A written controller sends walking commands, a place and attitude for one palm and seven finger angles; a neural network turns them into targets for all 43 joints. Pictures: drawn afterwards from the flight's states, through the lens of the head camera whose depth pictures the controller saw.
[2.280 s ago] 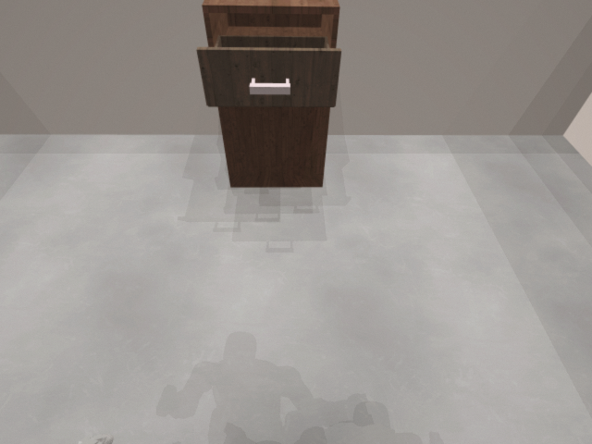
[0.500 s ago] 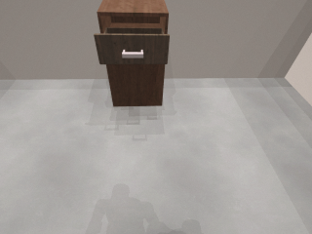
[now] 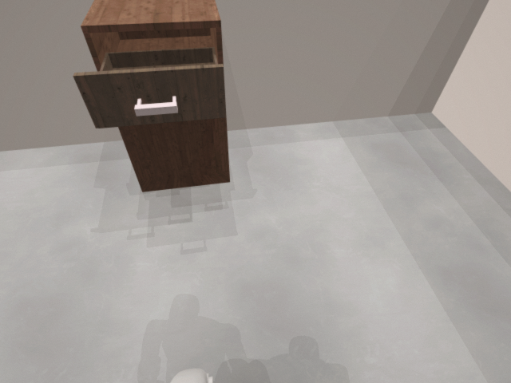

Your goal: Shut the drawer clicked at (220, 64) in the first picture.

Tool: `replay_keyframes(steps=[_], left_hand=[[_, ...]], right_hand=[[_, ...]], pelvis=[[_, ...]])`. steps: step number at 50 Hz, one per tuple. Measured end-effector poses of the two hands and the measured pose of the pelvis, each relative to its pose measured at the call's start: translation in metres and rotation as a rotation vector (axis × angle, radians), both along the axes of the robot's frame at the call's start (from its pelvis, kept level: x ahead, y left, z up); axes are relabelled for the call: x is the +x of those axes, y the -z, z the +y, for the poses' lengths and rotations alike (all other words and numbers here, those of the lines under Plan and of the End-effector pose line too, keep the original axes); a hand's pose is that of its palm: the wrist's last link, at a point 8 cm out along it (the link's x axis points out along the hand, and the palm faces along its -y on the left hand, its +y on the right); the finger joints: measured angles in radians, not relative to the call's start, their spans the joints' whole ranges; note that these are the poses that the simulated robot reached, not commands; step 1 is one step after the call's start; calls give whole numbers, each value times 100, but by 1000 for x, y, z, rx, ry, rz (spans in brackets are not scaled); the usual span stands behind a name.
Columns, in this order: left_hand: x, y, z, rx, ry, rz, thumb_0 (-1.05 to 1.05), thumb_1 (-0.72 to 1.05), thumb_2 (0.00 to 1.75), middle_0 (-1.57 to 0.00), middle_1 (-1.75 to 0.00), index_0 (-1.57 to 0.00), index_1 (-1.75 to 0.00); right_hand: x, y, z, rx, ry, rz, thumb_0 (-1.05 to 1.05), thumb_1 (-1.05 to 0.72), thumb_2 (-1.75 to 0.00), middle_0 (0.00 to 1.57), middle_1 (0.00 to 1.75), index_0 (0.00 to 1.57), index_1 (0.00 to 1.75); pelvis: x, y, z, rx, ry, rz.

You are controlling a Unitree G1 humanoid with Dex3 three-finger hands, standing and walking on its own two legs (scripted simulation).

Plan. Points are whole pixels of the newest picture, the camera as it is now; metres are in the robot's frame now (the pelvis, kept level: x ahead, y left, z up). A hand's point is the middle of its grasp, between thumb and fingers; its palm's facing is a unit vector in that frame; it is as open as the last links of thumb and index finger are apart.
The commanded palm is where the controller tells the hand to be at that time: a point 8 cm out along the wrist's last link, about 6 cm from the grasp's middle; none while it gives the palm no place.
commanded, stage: walk to a spot facing it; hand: left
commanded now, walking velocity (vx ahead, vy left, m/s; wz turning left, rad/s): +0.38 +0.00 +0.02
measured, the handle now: (156, 104) +0.87 +0.34 -0.05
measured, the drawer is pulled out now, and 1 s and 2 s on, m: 0.30 0.30 0.30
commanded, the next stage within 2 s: turn to face it in 0.48 s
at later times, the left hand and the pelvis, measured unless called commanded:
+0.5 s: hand (136, 350) +0.22 +0.24 -0.17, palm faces +0.01 -0.99 -0.17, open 7.4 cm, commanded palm none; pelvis +0.21 +0.06 +0.00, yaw -6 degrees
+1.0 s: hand (188, 249) +0.44 +0.18 -0.17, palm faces +0.02 -0.99 -0.17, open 7.3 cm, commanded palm none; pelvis +0.32 +0.01 +0.00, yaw +0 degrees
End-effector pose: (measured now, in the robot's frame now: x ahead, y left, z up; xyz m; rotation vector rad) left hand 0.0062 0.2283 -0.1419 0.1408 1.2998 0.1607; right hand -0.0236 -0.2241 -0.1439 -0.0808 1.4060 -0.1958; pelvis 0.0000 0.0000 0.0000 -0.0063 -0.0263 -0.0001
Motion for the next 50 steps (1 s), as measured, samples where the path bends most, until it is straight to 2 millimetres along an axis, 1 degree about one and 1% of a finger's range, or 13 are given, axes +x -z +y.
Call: replay_keyframes(steps=[5, 9, 12, 14, 16, 19, 25, 30, 35, 37, 40, 44, 50], left_hand=[[8, 4, -10, -61, -30, 67, 1, 91, 90, -20, -30, -20, -30], [16, 13, -5, -93, -87, 120, 1, 90, 90, -20, -30, -20, -30], [24, 26, 8, -107, -113, 179, 1, 90, 90, -20, -30, -20, -30], [36, 33, 19, -109, -106, 219, 1, 90, 90, -20, -30, -20, -30], [58, 33, 32, -96, -86, 227, 1, 90, 90, -20, -30, -20, -30], [105, 24, 49, -69, -56, 179, 1, 91, 90, -20, -30, -20, -30], [205, 3, 61, -29, 15, 66, 1, 91, 90, -19, -30, -19, -30], [287, -6, 48, -14, 109, 10, 1, 91, 90, -19, -30, -19, -30], [372, -4, 18, 22, 220, -78, 1, 91, 90, -19, -30, -19, -30], [398, -1, 5, 31, 226, -134, 1, 91, 90, -19, -30, -20, -30], [418, -5, -11, 14, 209, -183, 1, 91, 90, -20, -30, -20, -30], [426, -10, -20, -10, 148, -201, 0, 91, 90, -20, -30, -20, -30], [422, -3, -1, -22, 52, -197, -1, 92, 90, -20, -30, -20, -30]], right_hand=[[117, -16, 0, -30, -58, -203, 0, -93, -90, 20, 30, 19, 30], [200, -24, 13, -49, -138, -292, 0, -93, -90, 20, 30, 19, 30], [254, -21, 29, -70, -177, -355, 0, -92, -90, 20, 30, 19, 30], [274, -17, 38, -85, -172, -391, 0, -92, -90, 20, 30, 19, 30], [278, -16, 46, -79, -145, -378, 0, -92, -90, 20, 30, 19, 30], [268, -15, 57, -60, -95, -304, -1, -92, -90, 20, 30, 20, 30], [246, -16, 42, -80, 14, -179, -3, -96, -90, 21, 30, 20, 30], [225, -8, 38, -45, 100, -64, -1, -94, -90, 20, 30, 20, 30], [210, 10, 34, 9, 178, 50, -1, -92, -90, 20, 30, 20, 30], [208, 19, 31, 35, 184, 105, 0, -92, -90, 20, 30, 20, 30], [222, 19, 27, 48, 165, 150, 0, -91, -90, 20, 30, 19, 30], [263, 11, 20, 40, 116, 107, 0, -91, -90, 20, 30, 19, 30], [340, 0, 16, -8, 3, -24, 0, -91, -90, 20, 30, 19, 30]], pelvis=[[41, -3, 9, -13, 4, 3], [79, 2, 23, -26, -4, -7], [111, 14, 39, -29, 4, -16], [128, 22, 49, -30, 18, -23], [142, 20, 53, -14, 36, -28], [163, 11, 56, -1, 51, -23], [206, -3, 58, 20, 104, -8], [239, -4, 47, 30, 155, -6], [274, 8, 21, 41, 164, -8], [286, 16, 10, 34, 148, -6], [297, 13, 5, 12, 111, -9], [309, 5, 3, 5, 64, -2], [322, 5, 12, -7, -1, 6]])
